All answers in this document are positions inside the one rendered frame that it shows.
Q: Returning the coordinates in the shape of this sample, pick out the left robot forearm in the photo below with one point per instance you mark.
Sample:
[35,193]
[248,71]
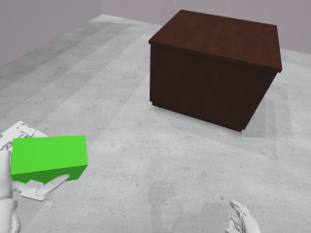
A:
[9,221]

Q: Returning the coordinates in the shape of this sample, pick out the right robot hand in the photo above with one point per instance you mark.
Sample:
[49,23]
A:
[248,224]

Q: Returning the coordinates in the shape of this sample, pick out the sponge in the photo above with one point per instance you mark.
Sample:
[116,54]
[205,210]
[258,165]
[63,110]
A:
[43,159]

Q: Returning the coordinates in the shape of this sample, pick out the left robot hand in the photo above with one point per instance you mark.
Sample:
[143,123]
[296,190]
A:
[32,190]

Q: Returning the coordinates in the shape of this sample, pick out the table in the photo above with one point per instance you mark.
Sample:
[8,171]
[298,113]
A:
[213,68]

